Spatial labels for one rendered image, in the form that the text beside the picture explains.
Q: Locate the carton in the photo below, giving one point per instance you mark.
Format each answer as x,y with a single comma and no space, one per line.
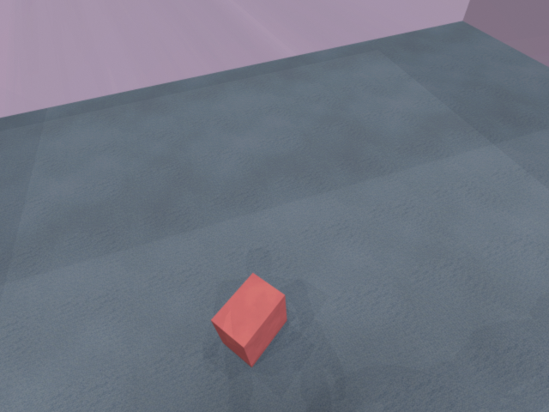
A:
251,319

